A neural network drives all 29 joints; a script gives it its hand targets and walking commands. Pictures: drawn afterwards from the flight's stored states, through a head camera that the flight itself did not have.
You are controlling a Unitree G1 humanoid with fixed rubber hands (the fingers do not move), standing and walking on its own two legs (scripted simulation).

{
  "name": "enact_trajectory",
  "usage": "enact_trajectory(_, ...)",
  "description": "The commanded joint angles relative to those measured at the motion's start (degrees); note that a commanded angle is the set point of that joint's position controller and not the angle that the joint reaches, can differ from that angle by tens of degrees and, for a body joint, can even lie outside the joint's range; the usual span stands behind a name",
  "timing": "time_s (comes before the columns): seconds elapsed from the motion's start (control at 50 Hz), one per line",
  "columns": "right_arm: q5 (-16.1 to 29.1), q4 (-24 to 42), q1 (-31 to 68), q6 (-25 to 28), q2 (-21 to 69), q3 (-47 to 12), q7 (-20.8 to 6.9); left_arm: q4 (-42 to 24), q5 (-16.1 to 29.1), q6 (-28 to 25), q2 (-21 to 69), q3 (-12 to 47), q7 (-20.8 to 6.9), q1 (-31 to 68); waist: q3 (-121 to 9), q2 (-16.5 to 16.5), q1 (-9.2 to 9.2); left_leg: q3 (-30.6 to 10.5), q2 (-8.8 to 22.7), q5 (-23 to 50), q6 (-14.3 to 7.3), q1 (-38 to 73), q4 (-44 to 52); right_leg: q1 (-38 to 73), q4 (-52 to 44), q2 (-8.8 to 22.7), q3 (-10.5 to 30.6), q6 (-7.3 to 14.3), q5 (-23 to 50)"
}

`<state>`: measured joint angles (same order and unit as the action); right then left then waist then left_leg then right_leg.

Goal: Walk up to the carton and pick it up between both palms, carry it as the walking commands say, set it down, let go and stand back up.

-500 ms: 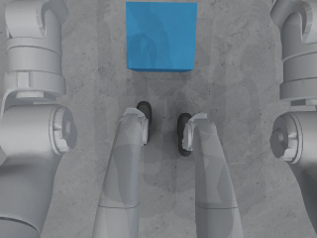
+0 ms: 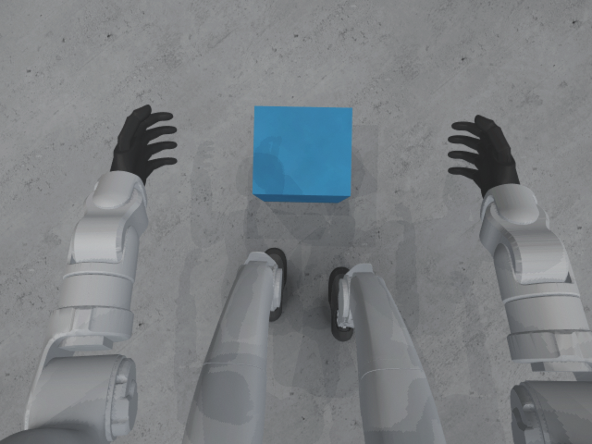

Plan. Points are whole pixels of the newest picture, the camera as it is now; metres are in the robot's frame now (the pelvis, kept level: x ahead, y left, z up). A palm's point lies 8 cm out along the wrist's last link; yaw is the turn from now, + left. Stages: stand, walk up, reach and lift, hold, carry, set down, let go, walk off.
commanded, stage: let go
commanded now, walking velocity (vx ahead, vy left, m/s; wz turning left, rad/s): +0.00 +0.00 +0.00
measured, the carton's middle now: (302, 161) +0.49 +0.03 -0.56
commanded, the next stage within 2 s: stand in 0.98 s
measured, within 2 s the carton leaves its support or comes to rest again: neither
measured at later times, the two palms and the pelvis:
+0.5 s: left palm (88, 320) +0.23 +0.23 -0.01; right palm (580, 326) +0.24 -0.24 -0.01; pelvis +0.07 -0.01 +0.07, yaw +0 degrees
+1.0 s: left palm (89, 326) +0.23 +0.22 +0.00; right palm out of the picture +0.23 -0.25 +0.01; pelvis +0.08 -0.01 +0.08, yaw +0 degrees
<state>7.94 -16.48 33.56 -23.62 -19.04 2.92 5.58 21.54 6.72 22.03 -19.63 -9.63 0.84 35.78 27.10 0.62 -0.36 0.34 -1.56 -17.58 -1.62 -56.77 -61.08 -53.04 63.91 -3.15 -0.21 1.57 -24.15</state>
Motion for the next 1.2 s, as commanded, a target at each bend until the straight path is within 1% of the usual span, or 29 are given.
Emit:
enact_trajectory(0.0,-3.3,9.7,-3.4,5.6,1.4,0.5,-2.6,-10.6,-2.7,-4.9,-2.7,0.5,-2.3,-8.4,-89.5,-2.3,-3.82,-4.4,-0.5,19.0,1.4,46.9,11.2,21.7,-16.9,0.5,2.3,-2.1,15.4)
enact_trajectory(0.04,-5.9,4.0,-10.5,7.7,1.5,2.3,-3.7,-6.0,-5.1,-6.8,-0.7,1.1,-2.9,-16.9,-76.8,-3.3,-3.29,-4.5,-0.3,16.0,1.8,45.7,14.5,18.9,-20.1,0.5,2.1,-1.9,12.5)
enact_trajectory(0.06,-6.8,-2.1,-10.2,8.5,1.5,3.8,-4.1,-0.6,-6.1,-7.4,-0.2,1.1,-3.4,-15.9,-64.3,-2.8,-2.0,-4.0,0.0,10.2,2.0,38.7,15.3,14.5,-21.4,0.9,2.5,-1.6,7.6)
enact_trajectory(0.1,-8.0,-6.1,-10.4,9.9,3.0,3.7,-4.8,4.6,-7.9,-8.7,1.1,1.7,-3.8,-18.2,-50.0,-2.6,-2.33,-3.5,0.7,-1.3,1.6,34.2,19.2,10.7,-24.0,1.7,1.4,-1.7,-3.4)
enact_trajectory(0.14,-8.5,-5.7,-10.4,11.6,4.1,3.3,-5.5,2.8,-7.4,-10.4,0.9,1.5,-4.3,-18.0,-45.4,-0.6,-1.54,-3.2,1.1,-6.6,1.1,34.9,21.9,13.3,-26.3,2.1,1.5,-1.7,-7.5)
enact_trajectory(0.16,-9.0,-6.2,-14.9,12.0,3.6,3.5,-5.8,4.6,-7.1,-10.5,1.5,2.0,-4.6,-22.6,-44.7,0.0,-1.26,-2.1,0.7,-5.7,1.4,37.1,22.6,16.3,-28.2,2.4,2.0,-1.4,-7.7)
enact_trajectory(0.2,-9.2,-4.8,-23.6,13.6,4.5,1.5,-6.4,0.2,-7.3,-12.0,2.1,3.5,-5.0,-30.7,-46.1,-0.1,-1.38,-1.4,0.4,-2.3,1.7,44.1,24.2,20.6,-30.7,2.7,1.7,-1.7,-5.1)
enact_trajectory(0.24,-9.7,-4.2,-26.6,14.9,3.6,1.7,-6.9,-3.8,-7.7,-13.1,2.5,3.1,-4.6,-32.9,-45.8,-1.9,-1.12,-2.0,0.9,-2.3,2.8,48.6,25.7,22.1,-31.4,3.4,1.3,-1.1,-4.4)
enact_trajectory(0.26,-10.9,-2.3,-28.1,15.6,3.6,2.9,-6.7,-6.5,-7.9,-13.7,2.7,3.5,-4.7,-34.5,-46.1,-0.6,-0.5,-1.9,0.6,0.8,2.8,50.5,26.4,24.3,-32.0,3.4,1.6,-1.3,-0.8)
enact_trajectory(0.28,-10.2,-3.1,-26.8,16.3,3.6,2.7,-6.9,-5.9,-8.1,-14.1,1.8,3.4,-4.2,-33.3,-41.6,-2.0,-0.43,-2.3,0.8,1.6,2.6,50.5,27.2,21.9,-33.1,3.7,1.8,-1.2,-1.1)
enact_trajectory(0.3,-10.2,-2.6,-29.4,16.4,3.4,1.3,-7.2,-5.2,-8.1,-14.3,2.1,4.0,-4.2,-36.9,-40.4,-0.9,-1.0,-2.0,0.5,1.4,2.4,51.0,28.7,24.0,-34.1,3.5,1.4,-1.2,-0.5)
enact_trajectory(0.36,-9.7,4.3,-37.0,19.0,3.1,0.8,-7.3,-12.2,-8.5,-16.4,2.5,4.4,-4.4,-44.5,-42.0,0.7,0.33,-2.4,0.0,12.4,2.5,60.0,28.8,29.3,-35.7,3.8,1.9,-1.5,9.2)
enact_trajectory(0.42,-8.4,5.0,-36.3,20.3,2.7,-0.2,-7.6,-12.5,-7.5,-17.5,2.2,5.4,-4.4,-44.4,-36.0,-1.0,0.65,-2.3,-0.2,14.9,2.5,61.4,30.8,28.8,-37.7,3.7,1.8,-1.2,11.2)
enact_trajectory(0.5,-8.8,7.2,-43.0,21.2,2.0,0.4,-7.5,-13.7,-7.4,-18.3,1.2,5.6,-4.7,-49.3,-34.0,0.0,1.16,-1.5,-1.2,19.1,2.6,64.4,31.0,32.6,-40.4,4.3,2.9,-1.0,16.7)
enact_trajectory(0.58,-8.8,3.3,-46.1,20.0,1.9,0.2,-8.2,-11.6,-7.4,-17.3,0.5,5.7,-5.1,-48.6,-29.3,-0.4,1.86,-1.3,-1.2,16.6,2.6,64.1,31.6,32.0,-42.6,4.7,3.3,-1.0,15.9)
enact_trajectory(0.66,-9.1,4.2,-43.3,18.7,1.5,0.5,-8.5,-8.4,-7.5,-15.7,0.2,5.1,-5.7,-47.7,-26.4,2.7,1.7,-1.1,-1.2,13.5,2.3,65.0,32.3,30.7,-43.9,4.6,3.3,-1.3,12.0)
enact_trajectory(0.7,-9.6,3.0,-44.1,17.9,1.1,1.4,-8.5,-9.3,-8.3,-15.1,0.1,4.9,-5.7,-47.3,-26.7,-0.3,1.49,-1.1,-1.2,13.4,2.6,64.6,32.4,32.0,-43.8,4.3,3.2,-1.2,11.7)
enact_trajectory(0.76,-9.7,4.8,-42.9,17.9,1.5,1.4,-8.5,-8.5,-7.9,-14.9,0.2,4.9,-5.6,-47.8,-26.3,3.7,1.07,-1.9,-1.3,13.9,2.2,64.1,31.8,32.5,-43.4,4.4,3.6,-1.3,11.8)
enact_trajectory(0.82,-9.0,3.6,-42.1,17.6,1.5,1.7,-8.6,-9.6,-7.5,-14.7,0.3,5.3,-5.4,-46.8,-27.6,1.3,0.93,-1.9,-1.0,15.1,2.1,64.8,31.5,32.9,-42.1,3.8,3.5,-1.4,12.9)
enact_trajectory(0.88,-9.2,4.1,-43.0,18.1,1.3,2.3,-8.1,-10.5,-8.1,-14.4,0.2,4.9,-4.9,-46.6,-29.4,2.0,1.65,-2.5,-1.2,16.9,2.4,64.4,30.2,34.5,-41.5,4.2,4.1,-1.4,15.5)
enact_trajectory(0.94,-7.7,2.1,-43.2,18.6,0.8,1.2,-8.0,-11.7,-8.3,-12.9,0.2,4.8,-3.6,-46.9,-29.7,-1.4,1.28,-2.3,-1.4,16.6,3.0,62.4,30.4,34.8,-40.4,3.7,3.7,-1.1,15.8)
enact_trajectory(0.96,-10.0,-10.0,-47.3,20.5,-5.3,2.3,-6.3,-0.2,-8.8,-16.5,-7.0,2.8,-2.2,-45.0,-43.3,-1.4,0.04,-5.0,5.1,13.9,1.6,52.0,31.7,42.2,-34.5,5.1,4.5,-1.4,11.5)
enact_trajectory(0.98,-10.8,-9.8,-45.2,21.6,-7.0,3.3,-6.2,0.3,-9.2,-17.9,-7.9,2.8,-1.7,-45.6,-41.7,-1.8,-0.51,-6.8,5.1,7.2,0.5,50.0,33.5,40.6,-35.0,4.7,5.4,-1.1,5.8)
enact_trajectory(1.04,-11.3,-11.5,-44.9,23.2,-7.1,3.3,-6.3,2.9,-10.0,-19.8,-6.6,3.5,-1.4,-45.8,-34.3,-2.2,-0.17,-5.8,4.5,-3.8,0.4,43.2,34.3,36.8,-38.4,5.4,7.9,-0.2,1.2)
enact_trajectory(1.06,-11.2,-12.3,-45.5,23.5,-6.2,2.9,-6.0,3.9,-10.0,-20.6,-6.2,3.8,-1.3,-46.9,-32.5,-0.7,-0.32,-6.7,4.7,-3.5,-0.2,41.7,34.6,37.2,-38.3,5.4,8.2,0.3,1.4)
enact_trajectory(1.08,-11.4,-13.0,-45.6,23.8,-7.3,3.6,-5.9,4.3,-10.0,-21.4,-6.4,3.8,-0.9,-47.1,-31.0,-2.5,-0.29,-6.8,4.2,-2.1,-0.5,41.0,33.8,36.2,-38.9,6.6,10.5,0.8,0.2)
enact_trajectory(1.1,-11.3,-13.3,-45.8,24.3,-6.5,3.0,-6.1,4.4,-10.2,-21.9,-7.7,3.2,-0.8,-46.1,-30.9,0.0,0.53,-6.8,4.7,-2.8,-0.7,41.0,33.9,34.7,-39.1,6.3,10.5,0.9,-1.7)
enact_trajectory(1.12,-11.4,-14.0,-45.6,24.7,-6.0,3.0,-6.1,4.9,-10.0,-22.1,-6.3,3.9,-0.8,-45.7,-29.6,-0.2,0.4,-7.2,4.7,-2.3,-0.8,41.4,33.7,33.0,-39.0,6.4,11.0,1.1,-1.6)
enact_trajectory(1.18,-11.5,-14.6,-44.5,25.7,-8.2,3.7,-6.0,6.0,-9.2,-23.3,-6.4,4.3,-0.7,-46.9,-32.1,-1.9,-0.16,-7.7,5.6,5.6,-1.2,42.9,32.9,34.8,-38.3,6.6,10.6,1.5,5.2)
